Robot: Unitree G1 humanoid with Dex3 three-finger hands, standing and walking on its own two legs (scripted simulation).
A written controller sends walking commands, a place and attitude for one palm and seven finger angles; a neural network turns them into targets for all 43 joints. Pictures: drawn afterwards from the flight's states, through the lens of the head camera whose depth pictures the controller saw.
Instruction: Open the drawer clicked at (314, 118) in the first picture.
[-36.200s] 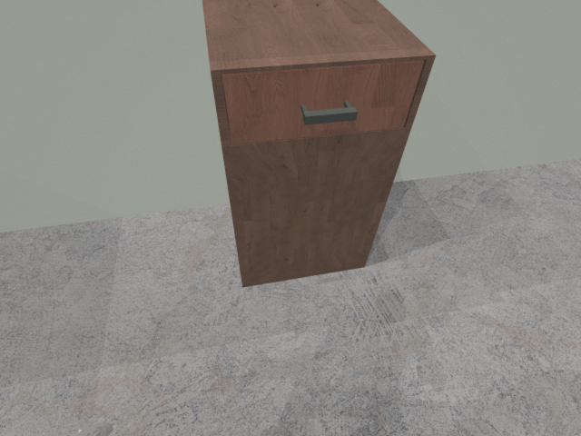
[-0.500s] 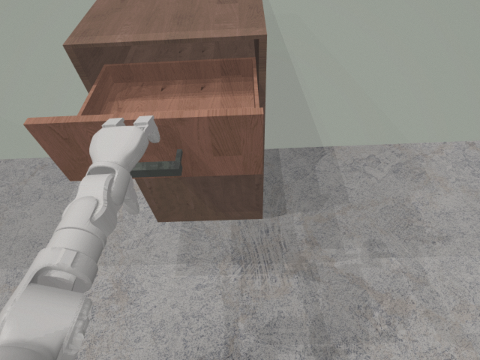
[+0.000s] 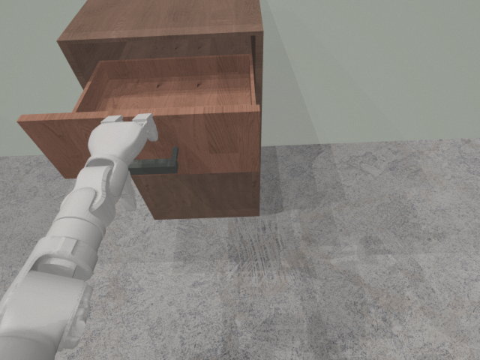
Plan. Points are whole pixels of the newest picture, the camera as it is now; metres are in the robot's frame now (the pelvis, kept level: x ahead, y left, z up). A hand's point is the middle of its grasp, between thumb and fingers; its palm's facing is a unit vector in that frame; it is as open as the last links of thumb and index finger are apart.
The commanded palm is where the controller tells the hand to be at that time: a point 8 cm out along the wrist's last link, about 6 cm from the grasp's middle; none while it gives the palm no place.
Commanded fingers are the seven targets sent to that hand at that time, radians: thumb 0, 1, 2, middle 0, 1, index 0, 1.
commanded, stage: move the hooked fingers above the handle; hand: left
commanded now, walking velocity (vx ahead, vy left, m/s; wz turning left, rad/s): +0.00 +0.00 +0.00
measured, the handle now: (148, 159) +0.50 +0.20 +0.03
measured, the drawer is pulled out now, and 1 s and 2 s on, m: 0.29 0.29 0.29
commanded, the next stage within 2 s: lower the fingers behind the handle in 0.10 s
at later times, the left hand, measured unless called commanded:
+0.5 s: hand (131, 173) +0.43 +0.21 +0.06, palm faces -0.06 -0.04 -1.00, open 13.8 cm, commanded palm +0.42 +0.22 +0.13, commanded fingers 0.00 -0.50 0.30 -0.30 -1.20 -0.30 -1.20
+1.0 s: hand (141, 177) +0.45 +0.20 +0.03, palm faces -0.06 -0.03 -1.00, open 13.8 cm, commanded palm +0.43 +0.21 +0.09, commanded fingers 0.00 -0.50 0.30 -0.30 -1.20 -0.30 -1.20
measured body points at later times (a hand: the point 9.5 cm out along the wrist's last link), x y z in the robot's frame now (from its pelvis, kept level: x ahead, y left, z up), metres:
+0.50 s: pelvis +0.00 +0.00 +0.00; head +0.04 -0.02 +0.45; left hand +0.43 +0.21 +0.12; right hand +0.09 -0.26 -0.13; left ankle +0.00 +0.10 -0.73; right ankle -0.04 -0.09 -0.73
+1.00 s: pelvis +0.00 +0.01 -0.01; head +0.06 -0.01 +0.44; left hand +0.44 +0.20 +0.08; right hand +0.03 -0.26 -0.15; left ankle +0.00 +0.10 -0.73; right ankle -0.04 -0.09 -0.73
